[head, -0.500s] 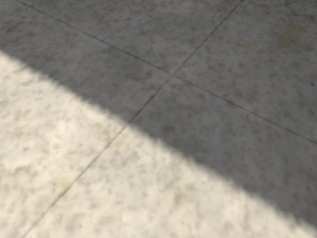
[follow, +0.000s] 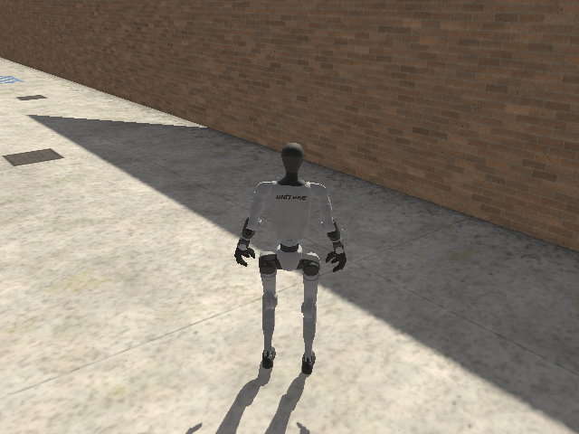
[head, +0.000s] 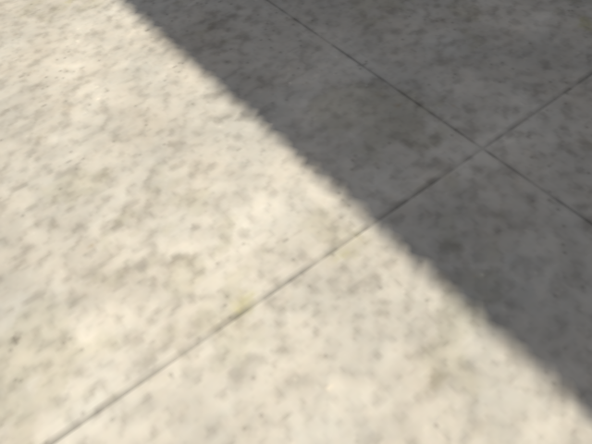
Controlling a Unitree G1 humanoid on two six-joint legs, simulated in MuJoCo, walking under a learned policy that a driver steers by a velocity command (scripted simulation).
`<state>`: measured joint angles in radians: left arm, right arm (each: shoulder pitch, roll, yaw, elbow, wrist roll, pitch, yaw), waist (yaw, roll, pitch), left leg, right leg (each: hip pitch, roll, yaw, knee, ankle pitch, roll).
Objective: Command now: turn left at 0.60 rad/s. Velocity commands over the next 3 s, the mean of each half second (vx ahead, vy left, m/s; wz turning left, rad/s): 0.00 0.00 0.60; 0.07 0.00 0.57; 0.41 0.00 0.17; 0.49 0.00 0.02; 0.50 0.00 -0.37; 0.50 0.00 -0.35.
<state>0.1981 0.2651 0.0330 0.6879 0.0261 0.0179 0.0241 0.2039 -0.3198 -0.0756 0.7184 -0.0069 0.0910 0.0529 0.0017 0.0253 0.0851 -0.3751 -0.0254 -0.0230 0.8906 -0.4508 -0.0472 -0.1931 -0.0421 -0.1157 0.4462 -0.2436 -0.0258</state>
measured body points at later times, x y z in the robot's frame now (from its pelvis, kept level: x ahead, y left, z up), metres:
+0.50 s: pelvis -0.01 +0.04 +0.00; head +0.02 +0.07 +0.45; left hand +0.04 +0.35 -0.12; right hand +0.17 -0.21 -0.10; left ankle -0.02 +0.11 -0.74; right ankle +0.05 -0.10 -0.69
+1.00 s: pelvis +0.02 +0.01 +0.01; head +0.05 +0.01 +0.46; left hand -0.06 +0.30 -0.09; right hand +0.27 -0.16 -0.12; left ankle -0.08 +0.12 -0.68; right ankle +0.05 -0.08 -0.74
